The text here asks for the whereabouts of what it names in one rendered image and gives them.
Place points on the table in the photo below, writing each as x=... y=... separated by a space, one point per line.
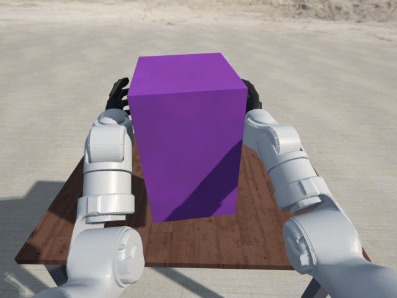
x=251 y=238

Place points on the robot right forearm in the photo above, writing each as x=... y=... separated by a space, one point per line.
x=297 y=187

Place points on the robot left hand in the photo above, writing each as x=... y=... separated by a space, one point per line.
x=117 y=93

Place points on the robot right upper arm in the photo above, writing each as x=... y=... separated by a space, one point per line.
x=324 y=245

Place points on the robot left upper arm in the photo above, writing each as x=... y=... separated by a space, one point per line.
x=102 y=263

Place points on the carton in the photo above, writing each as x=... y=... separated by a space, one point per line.
x=188 y=114

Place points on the robot right hand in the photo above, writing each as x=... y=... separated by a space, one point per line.
x=252 y=98

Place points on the robot left forearm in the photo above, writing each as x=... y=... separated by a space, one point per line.
x=107 y=173

